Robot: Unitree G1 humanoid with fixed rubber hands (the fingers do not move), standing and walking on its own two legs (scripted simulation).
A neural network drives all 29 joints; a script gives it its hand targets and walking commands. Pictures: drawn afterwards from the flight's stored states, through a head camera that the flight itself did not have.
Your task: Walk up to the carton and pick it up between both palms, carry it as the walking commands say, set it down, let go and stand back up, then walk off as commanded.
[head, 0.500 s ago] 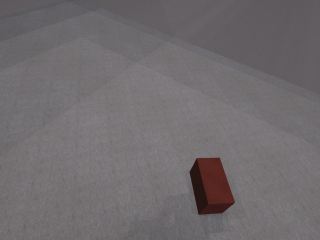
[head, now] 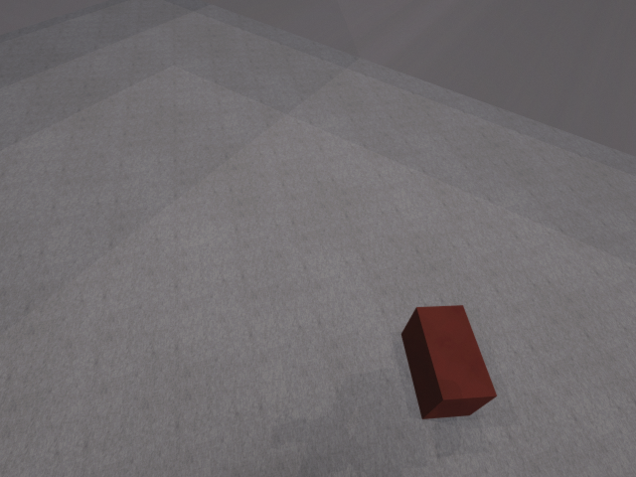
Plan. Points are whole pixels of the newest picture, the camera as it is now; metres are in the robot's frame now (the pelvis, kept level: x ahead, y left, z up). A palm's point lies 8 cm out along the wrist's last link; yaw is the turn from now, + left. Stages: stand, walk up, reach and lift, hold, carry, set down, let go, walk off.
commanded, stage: stand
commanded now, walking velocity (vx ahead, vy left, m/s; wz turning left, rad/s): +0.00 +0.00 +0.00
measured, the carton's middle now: (442, 361) +0.55 -0.45 -0.68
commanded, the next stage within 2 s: none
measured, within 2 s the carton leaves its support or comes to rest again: neither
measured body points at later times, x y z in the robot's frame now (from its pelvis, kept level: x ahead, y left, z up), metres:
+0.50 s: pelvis +0.00 -0.05 -0.01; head +0.00 -0.07 +0.44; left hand +0.08 +0.21 -0.13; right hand +0.05 -0.29 -0.15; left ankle -0.04 +0.06 -0.75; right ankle -0.01 -0.15 -0.75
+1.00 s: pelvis +0.00 -0.05 -0.01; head +0.00 -0.06 +0.44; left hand +0.08 +0.21 -0.13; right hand +0.06 -0.32 -0.14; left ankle -0.04 +0.06 -0.75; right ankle -0.01 -0.15 -0.75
